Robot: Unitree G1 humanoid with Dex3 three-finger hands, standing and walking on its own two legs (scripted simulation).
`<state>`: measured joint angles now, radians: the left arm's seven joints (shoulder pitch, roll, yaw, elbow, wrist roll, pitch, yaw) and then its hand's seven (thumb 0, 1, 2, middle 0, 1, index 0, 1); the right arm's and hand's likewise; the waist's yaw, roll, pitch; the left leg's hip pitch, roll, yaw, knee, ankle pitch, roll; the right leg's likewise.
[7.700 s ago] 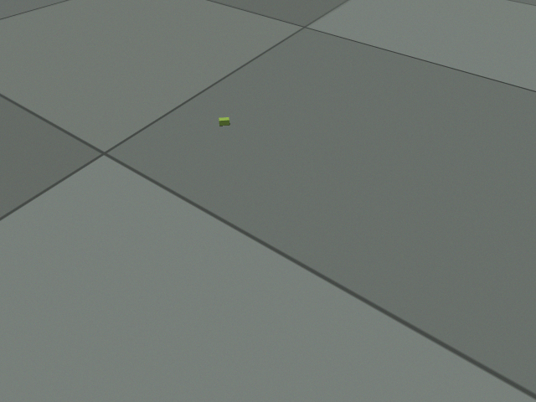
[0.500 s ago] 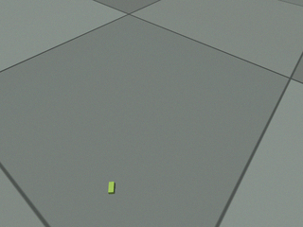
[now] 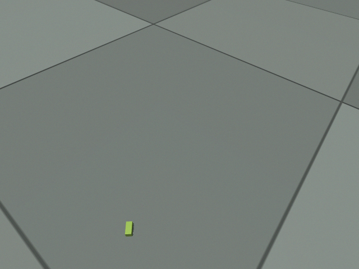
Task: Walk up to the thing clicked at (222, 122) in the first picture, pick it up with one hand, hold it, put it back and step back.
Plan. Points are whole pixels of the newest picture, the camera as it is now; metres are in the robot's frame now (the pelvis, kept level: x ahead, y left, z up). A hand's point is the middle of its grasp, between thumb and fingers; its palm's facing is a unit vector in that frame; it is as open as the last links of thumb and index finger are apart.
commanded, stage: stand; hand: left
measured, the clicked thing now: (129, 228) +0.47 +0.23 -0.76
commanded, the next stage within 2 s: none
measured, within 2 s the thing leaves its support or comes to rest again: neither
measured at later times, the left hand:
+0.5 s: hand out of the picture +0.10 +0.23 -0.15, palm faces -0.02 -0.94 -0.34, open 7.3 cm
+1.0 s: hand out of the picture +0.08 +0.23 -0.15, palm faces -0.03 -0.94 -0.34, open 7.3 cm
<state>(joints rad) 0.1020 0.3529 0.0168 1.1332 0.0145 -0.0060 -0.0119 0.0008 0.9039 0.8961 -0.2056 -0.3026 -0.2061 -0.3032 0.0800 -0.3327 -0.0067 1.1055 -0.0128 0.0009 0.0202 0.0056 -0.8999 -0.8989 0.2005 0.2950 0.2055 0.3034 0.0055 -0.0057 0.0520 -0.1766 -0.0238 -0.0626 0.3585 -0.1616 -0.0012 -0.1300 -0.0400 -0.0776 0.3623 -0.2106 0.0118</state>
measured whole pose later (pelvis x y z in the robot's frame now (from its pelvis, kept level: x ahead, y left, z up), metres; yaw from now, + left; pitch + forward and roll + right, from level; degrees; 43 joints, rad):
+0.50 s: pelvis +0.02 -0.02 +0.00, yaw -1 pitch -2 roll +0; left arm 0.09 0.34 0.01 1.13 0.01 -0.01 0.00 0.00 0.90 0.90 -0.21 -0.30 -0.21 -0.30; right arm 0.08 -0.34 0.00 1.13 0.00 -0.01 0.00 0.01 -0.90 -0.90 0.20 0.29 0.21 0.30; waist 0.00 0.01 0.04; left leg -0.11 0.01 -0.06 0.31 -0.17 -0.03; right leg -0.07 -0.01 -0.07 0.31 -0.21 -0.01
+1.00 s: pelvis +0.01 -0.02 +0.00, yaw -1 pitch -3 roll +0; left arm 0.12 0.34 0.01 1.14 0.01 -0.01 -0.01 0.00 0.90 0.90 -0.21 -0.30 -0.21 -0.30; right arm 0.11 -0.35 0.01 1.13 -0.01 -0.01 0.00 0.01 -0.90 -0.90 0.20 0.30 0.21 0.30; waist 0.00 0.01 0.05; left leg -0.11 0.02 -0.05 0.31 -0.15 -0.04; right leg -0.07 0.01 -0.07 0.31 -0.19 -0.02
